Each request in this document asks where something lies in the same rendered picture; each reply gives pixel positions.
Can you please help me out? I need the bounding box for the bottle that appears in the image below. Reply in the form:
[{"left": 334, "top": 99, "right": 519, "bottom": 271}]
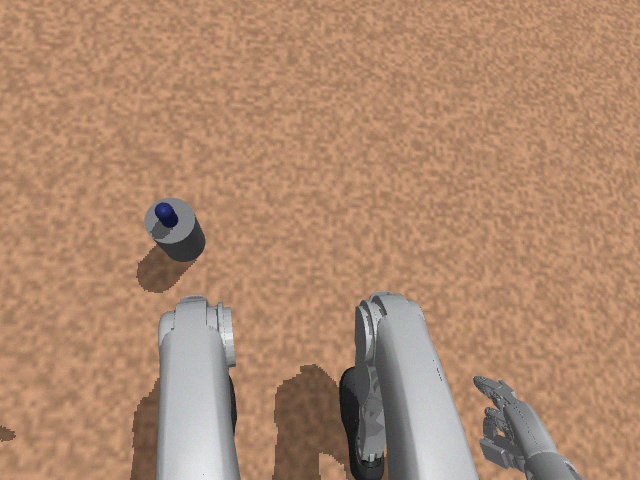
[{"left": 144, "top": 198, "right": 205, "bottom": 262}]

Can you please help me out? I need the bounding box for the right robot foot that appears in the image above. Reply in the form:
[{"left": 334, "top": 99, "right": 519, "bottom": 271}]
[{"left": 339, "top": 367, "right": 384, "bottom": 480}]

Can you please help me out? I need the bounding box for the right robot arm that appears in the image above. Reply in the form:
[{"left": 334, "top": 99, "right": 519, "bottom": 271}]
[{"left": 524, "top": 452, "right": 585, "bottom": 480}]

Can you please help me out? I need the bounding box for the right robot hand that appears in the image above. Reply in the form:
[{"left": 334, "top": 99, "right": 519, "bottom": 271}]
[{"left": 473, "top": 376, "right": 559, "bottom": 473}]

